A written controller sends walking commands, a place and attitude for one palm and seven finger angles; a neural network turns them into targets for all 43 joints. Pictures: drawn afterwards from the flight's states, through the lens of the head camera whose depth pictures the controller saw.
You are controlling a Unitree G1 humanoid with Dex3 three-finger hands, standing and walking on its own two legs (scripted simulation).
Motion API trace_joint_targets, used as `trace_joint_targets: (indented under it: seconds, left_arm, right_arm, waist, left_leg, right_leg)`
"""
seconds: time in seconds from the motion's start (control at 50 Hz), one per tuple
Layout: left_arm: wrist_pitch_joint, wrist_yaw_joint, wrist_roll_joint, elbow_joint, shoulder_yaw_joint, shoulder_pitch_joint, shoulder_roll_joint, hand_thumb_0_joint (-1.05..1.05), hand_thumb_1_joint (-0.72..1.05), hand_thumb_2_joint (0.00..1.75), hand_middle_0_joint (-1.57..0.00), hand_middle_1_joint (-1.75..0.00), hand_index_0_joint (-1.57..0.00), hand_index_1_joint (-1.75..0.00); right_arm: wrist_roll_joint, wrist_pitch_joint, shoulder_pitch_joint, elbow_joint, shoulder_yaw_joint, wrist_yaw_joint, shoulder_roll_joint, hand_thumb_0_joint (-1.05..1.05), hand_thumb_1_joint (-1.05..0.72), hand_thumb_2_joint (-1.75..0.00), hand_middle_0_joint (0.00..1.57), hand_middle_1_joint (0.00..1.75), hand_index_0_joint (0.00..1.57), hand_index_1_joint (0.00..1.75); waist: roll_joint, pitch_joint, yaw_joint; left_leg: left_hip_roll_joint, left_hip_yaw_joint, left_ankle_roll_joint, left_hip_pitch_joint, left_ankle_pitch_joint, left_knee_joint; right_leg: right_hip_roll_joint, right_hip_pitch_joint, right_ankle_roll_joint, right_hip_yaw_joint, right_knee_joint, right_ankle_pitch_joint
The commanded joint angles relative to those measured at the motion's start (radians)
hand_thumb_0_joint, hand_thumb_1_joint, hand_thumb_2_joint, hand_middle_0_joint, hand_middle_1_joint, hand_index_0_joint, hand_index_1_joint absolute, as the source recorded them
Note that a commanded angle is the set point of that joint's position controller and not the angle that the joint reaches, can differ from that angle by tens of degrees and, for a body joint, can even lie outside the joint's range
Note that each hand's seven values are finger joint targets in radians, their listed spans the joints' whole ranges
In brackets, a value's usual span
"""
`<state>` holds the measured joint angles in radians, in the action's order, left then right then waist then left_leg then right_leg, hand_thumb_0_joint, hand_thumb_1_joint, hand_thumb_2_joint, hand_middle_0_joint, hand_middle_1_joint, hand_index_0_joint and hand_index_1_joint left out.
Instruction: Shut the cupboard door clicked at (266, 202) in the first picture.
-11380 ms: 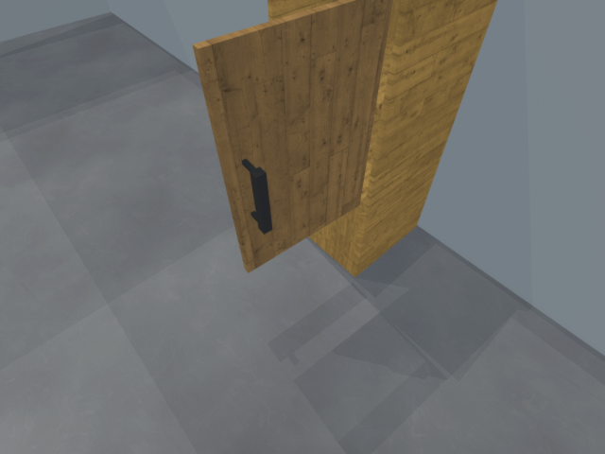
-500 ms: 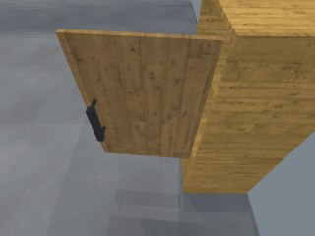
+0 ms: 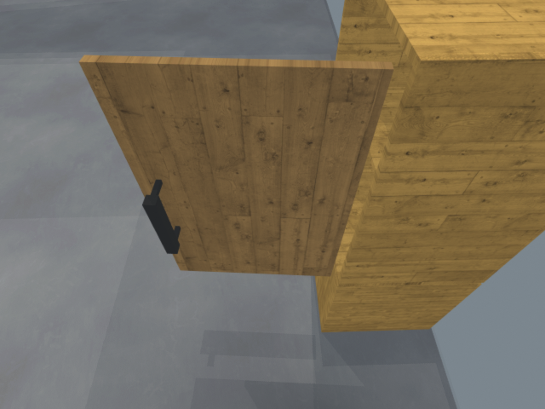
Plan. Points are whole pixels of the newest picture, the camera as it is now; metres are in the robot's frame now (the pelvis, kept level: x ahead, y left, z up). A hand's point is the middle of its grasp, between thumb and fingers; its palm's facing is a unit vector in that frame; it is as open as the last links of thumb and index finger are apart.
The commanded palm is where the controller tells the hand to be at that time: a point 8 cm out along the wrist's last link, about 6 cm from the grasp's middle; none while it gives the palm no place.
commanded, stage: come to a stop and stand still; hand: left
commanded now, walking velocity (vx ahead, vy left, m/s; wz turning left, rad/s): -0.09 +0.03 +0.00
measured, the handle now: (165, 218) +0.45 +0.24 -0.06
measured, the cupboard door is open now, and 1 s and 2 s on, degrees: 86 86 86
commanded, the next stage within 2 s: look again from close up in 0.54 s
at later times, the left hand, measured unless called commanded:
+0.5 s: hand out of the picture -0.01 +0.15 -0.17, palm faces +0.05 -0.97 -0.22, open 7.3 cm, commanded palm none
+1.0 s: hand out of the picture -0.02 +0.19 -0.17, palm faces +0.05 -0.97 -0.22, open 7.3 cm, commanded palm none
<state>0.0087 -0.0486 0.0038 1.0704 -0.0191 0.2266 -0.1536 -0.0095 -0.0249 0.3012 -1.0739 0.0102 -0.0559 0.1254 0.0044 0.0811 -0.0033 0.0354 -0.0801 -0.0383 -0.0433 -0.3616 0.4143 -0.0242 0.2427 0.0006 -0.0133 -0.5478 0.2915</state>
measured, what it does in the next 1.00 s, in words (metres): stands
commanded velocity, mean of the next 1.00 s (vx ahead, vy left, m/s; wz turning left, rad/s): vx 0.02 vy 0.04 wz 0.00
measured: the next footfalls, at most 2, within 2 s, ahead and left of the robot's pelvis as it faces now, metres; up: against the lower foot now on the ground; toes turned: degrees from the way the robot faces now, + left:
none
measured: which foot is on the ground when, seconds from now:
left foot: down 0.00-1.00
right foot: down 0.00-1.00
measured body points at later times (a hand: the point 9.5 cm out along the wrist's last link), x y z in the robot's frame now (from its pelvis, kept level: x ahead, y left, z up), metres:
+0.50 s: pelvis -0.03 -0.03 +0.00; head -0.02 -0.04 +0.45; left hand -0.01 +0.20 -0.15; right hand -0.04 -0.25 -0.16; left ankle -0.09 +0.09 -0.73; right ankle +0.00 -0.12 -0.74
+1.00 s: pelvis -0.02 +0.01 +0.00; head -0.03 -0.01 +0.45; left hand -0.02 +0.24 -0.15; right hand -0.03 -0.18 -0.17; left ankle -0.09 +0.09 -0.74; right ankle +0.00 -0.12 -0.73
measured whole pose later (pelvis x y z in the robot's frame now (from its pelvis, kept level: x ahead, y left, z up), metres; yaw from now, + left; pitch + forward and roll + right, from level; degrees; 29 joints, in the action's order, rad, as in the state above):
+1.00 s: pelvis -0.02 +0.01 +0.00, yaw +0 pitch -1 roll +0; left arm -0.01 -0.04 0.01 1.12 0.01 0.29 -0.12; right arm -0.02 -0.03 0.36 -1.08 0.03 -0.04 0.12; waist 0.06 0.00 0.00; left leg 0.05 -0.07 -0.06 -0.09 -0.37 0.48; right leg -0.04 0.25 -0.01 -0.02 -0.54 0.26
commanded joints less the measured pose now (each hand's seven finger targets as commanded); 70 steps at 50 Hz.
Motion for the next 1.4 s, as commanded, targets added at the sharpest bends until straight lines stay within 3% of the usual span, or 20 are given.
trace_joint_targets:
  seconds: [0.0,0.16,0.44,0.6,0.62,0.64,0.66,0.7,0.76,0.88,0.92,1.06,1.22,1.24,1.26,1.28,1.3,1.32,1.34,1.38]
  left_arm:
    - [-0.016,0.002,0.000,-0.030,-0.014,0.068,-0.101,0.00,0.90,0.90,-0.20,-0.30,-0.20,-0.30]
    - [-0.015,0.000,0.007,-0.040,-0.010,0.040,-0.120,0.00,0.90,0.90,-0.20,-0.30,-0.20,-0.30]
    - [-0.010,0.016,0.015,-0.051,-0.021,0.053,-0.140,0.00,0.90,0.90,-0.20,-0.30,-0.20,-0.30]
    - [-0.021,0.018,0.009,-0.033,-0.010,0.100,-0.087,0.00,0.90,0.90,-0.20,-0.30,-0.20,-0.30]
    - [-0.058,-0.025,0.010,0.046,-0.007,0.246,-0.118,0.00,0.90,0.90,-0.20,-0.30,-0.20,-0.30]
    - [-0.070,-0.017,0.009,-0.001,-0.018,0.213,-0.181,0.00,0.90,0.90,-0.20,-0.30,-0.20,-0.30]
    - [-0.070,-0.010,0.012,-0.016,-0.007,0.164,-0.146,0.00,0.90,0.90,-0.20,-0.30,-0.20,-0.30]
    - [-0.065,-0.003,0.008,-0.028,-0.008,0.086,-0.130,0.00,0.90,0.90,-0.20,-0.30,-0.20,-0.30]
    - [-0.047,0.005,0.003,-0.005,0.011,0.105,-0.062,0.00,0.90,0.90,-0.20,-0.30,-0.20,-0.30]
    - [-0.035,0.008,0.002,0.021,0.020,0.115,-0.036,0.00,0.90,0.90,-0.20,-0.30,-0.20,-0.30]
    - [-0.031,0.009,0.002,0.016,0.018,0.107,-0.042,0.00,0.90,0.90,-0.20,-0.30,-0.20,-0.30]
    - [-0.028,0.007,0.003,0.009,0.012,0.107,-0.049,0.00,0.90,0.90,-0.20,-0.30,-0.20,-0.30]
    - [-0.029,0.005,0.001,0.008,0.006,0.098,-0.068,0.00,0.90,0.90,-0.20,-0.30,-0.20,-0.30]
    - [-0.050,-0.033,0.013,0.062,-0.003,0.214,-0.123,0.00,0.90,0.90,-0.20,-0.30,-0.20,-0.30]
    - [-0.325,-0.067,-0.063,-1.587,-0.408,-0.787,-0.716,0.00,0.90,0.90,-0.20,-0.30,-0.20,-0.30]
    - [-0.196,-0.065,-0.087,-1.135,0.031,-0.021,-0.144,0.00,0.90,0.90,-0.22,-0.32,-0.22,-0.32]
    - [-0.149,-0.091,-0.135,-1.167,-0.026,-0.040,-0.128,0.00,0.90,0.90,-0.24,-0.34,-0.24,-0.34]
    - [-0.056,-0.082,-0.145,-0.935,0.114,0.220,0.108,0.00,0.90,0.90,-0.25,-0.36,-0.25,-0.36]
    - [-0.093,-0.083,-0.153,-1.083,0.079,0.013,0.023,0.00,0.90,0.90,-0.27,-0.38,-0.27,-0.38]
    - [-0.177,-0.037,-0.129,-1.001,-0.065,0.094,-0.075,0.00,0.90,0.90,-0.31,-0.42,-0.31,-0.42]
  right_arm:
    - [0.000,-0.008,0.090,0.019,-0.028,-0.007,0.108,0.00,-0.90,-0.90,0.20,0.30,0.20,0.30]
    - [0.000,0.009,0.068,0.028,-0.030,0.005,0.100,0.00,-0.90,-0.90,0.20,0.30,0.20,0.30]
    - [-0.016,0.026,0.136,-0.005,-0.016,0.034,0.082,0.00,-0.90,-0.90,0.20,0.30,0.20,0.30]
    - [-0.009,-0.002,0.178,-0.025,-0.005,0.023,0.055,0.00,-0.90,-0.90,0.20,0.30,0.20,0.30]
    - [-0.002,-0.018,-0.018,0.041,-0.011,0.032,0.121,0.00,-0.90,-0.90,0.20,0.30,0.20,0.30]
    - [0.004,-0.003,0.079,0.088,-0.016,0.030,0.065,0.00,-0.90,-0.90,0.20,0.30,0.20,0.30]
    - [0.002,0.001,0.086,0.076,-0.013,0.027,0.050,0.00,-0.90,-0.90,0.20,0.30,0.20,0.30]
    - [-0.006,-0.009,0.201,0.026,-0.004,0.035,0.027,0.00,-0.90,-0.90,0.20,0.30,0.20,0.30]
    - [-0.007,-0.019,0.170,0.029,-0.002,0.027,0.074,0.00,-0.90,-0.90,0.20,0.30,0.20,0.30]
    - [-0.005,-0.022,0.165,0.026,0.002,0.016,0.097,0.00,-0.90,-0.90,0.20,0.30,0.20,0.30]
    - [-0.006,-0.022,0.155,0.022,0.004,0.016,0.097,0.00,-0.90,-0.90,0.20,0.30,0.20,0.30]
    - [-0.006,-0.022,0.130,0.007,0.004,0.016,0.104,0.00,-0.90,-0.90,0.20,0.30,0.20,0.30]
    - [-0.005,-0.021,0.108,-0.013,-0.002,0.010,0.111,0.00,-0.90,-0.90,0.20,0.30,0.20,0.30]
    - [0.014,-0.023,0.017,0.046,-0.026,0.020,0.170,0.00,-0.90,-0.90,0.20,0.30,0.20,0.30]
    - [0.012,-0.239,0.123,0.315,-0.086,-0.081,0.411,0.00,-0.90,-0.90,0.20,0.30,0.20,0.30]
    - [0.068,-0.330,-0.015,0.306,0.008,-0.082,0.235,0.00,-0.90,-0.90,0.20,0.30,0.20,0.30]
    - [0.026,-0.357,-0.033,0.252,-0.021,-0.057,0.242,0.00,-0.90,-0.90,0.20,0.30,0.20,0.30]
    - [0.034,-0.369,-0.028,0.238,-0.026,-0.020,0.170,0.00,-0.90,-0.90,0.20,0.30,0.20,0.30]
    - [0.044,-0.376,-0.019,0.287,-0.055,-0.002,0.237,0.00,-0.90,-0.90,0.20,0.30,0.20,0.30]
    - [0.016,-0.380,-0.046,0.362,-0.073,0.014,0.244,0.00,-0.90,-0.90,0.20,0.30,0.20,0.30]
  waist:
    - [0.027,-0.071,0.003]
    - [-0.014,-0.098,0.005]
    - [-0.056,0.063,-0.002]
    - [0.027,0.029,-0.010]
    - [0.017,0.009,-0.075]
    - [-0.078,-0.134,-0.004]
    - [-0.005,-0.100,0.011]
    - [0.087,-0.139,0.049]
    - [0.138,-0.043,0.013]
    - [0.001,0.043,0.006]
    - [0.046,0.062,0.004]
    - [-0.026,0.049,0.004]
    - [0.021,-0.025,0.005]
    - [-0.285,-0.095,-0.045]
    - [0.001,-0.461,0.161]
    - [0.265,-0.452,0.062]
    - [0.388,-0.434,-0.006]
    - [0.211,-0.246,0.032]
    - [0.152,-0.131,0.048]
    - [-0.011,-0.060,0.031]
  left_leg:
    - [-0.156,0.094,-0.001,0.001,0.696,-0.039]
    - [-0.133,0.079,0.013,-0.051,0.387,-0.043]
    - [-0.075,0.054,0.007,-0.171,-0.020,-0.044]
    - [-0.118,0.092,-0.005,-0.172,0.118,-0.091]
    - [-0.138,0.039,0.033,-0.246,0.182,0.150]
    - [-0.075,0.068,0.038,-0.257,-0.079,0.191]
    - [-0.080,0.077,0.035,-0.217,-0.099,0.181]
    - [-0.083,0.083,0.027,-0.101,0.089,0.034]
    - [-0.164,0.156,-0.007,-0.241,0.248,-0.039]
    - [-0.152,0.155,-0.007,-0.230,0.292,-0.078]
    - [-0.151,0.159,-0.006,-0.238,0.302,-0.102]
    - [-0.133,0.143,-0.008,-0.189,0.304,-0.103]
    - [-0.131,0.115,-0.005,-0.099,0.461,-0.067]
    - [-0.182,0.097,0.012,-0.162,0.662,0.153]
    - [-0.144,0.134,0.039,0.107,0.870,0.204]
    - [-0.104,0.150,0.037,0.114,0.819,0.066]
    - [-0.102,0.106,0.087,0.093,0.927,0.025]
    - [-0.108,0.144,0.104,-0.042,0.801,0.008]
    - [-0.101,0.142,0.102,-0.142,0.648,0.061]
    - [-0.054,0.151,0.092,-0.333,0.502,0.166]
  right_leg:
    - [-0.083,-0.075,0.051,0.082,0.011,-0.528]
    - [-0.120,-0.098,0.071,0.125,0.057,-0.499]
    - [-0.105,0.052,0.088,0.189,0.261,0.240]
    - [-0.065,-0.008,0.081,0.116,0.162,-0.013]
    - [-0.139,-0.087,0.047,0.130,0.111,-0.571]
    - [-0.243,-0.145,0.091,0.282,0.174,-0.454]
    - [-0.247,-0.062,0.133,0.268,0.200,-0.322]
    - [-0.156,0.000,0.132,0.153,0.115,-0.201]
    - [-0.053,-0.059,0.071,0.057,0.044,-0.131]
    - [-0.048,-0.039,0.057,0.053,0.045,-0.138]
    - [-0.045,-0.036,0.053,0.049,0.037,-0.129]
    - [-0.056,-0.038,0.049,0.065,0.046,-0.187]
    - [-0.067,-0.077,0.050,0.068,0.033,-0.309]
    - [-0.094,-0.142,0.014,0.041,0.044,-0.685]
    - [0.021,-0.097,0.010,-0.007,-0.207,-0.532]
    - [0.064,0.114,0.014,-0.055,-0.246,-0.083]
    - [0.033,0.079,0.031,-0.044,-0.149,-0.040]
    - [0.002,0.112,0.012,-0.055,-0.127,-0.019]
    - [-0.005,0.126,0.013,-0.050,-0.090,-0.099]
    - [-0.012,0.145,0.029,-0.068,-0.038,-0.213]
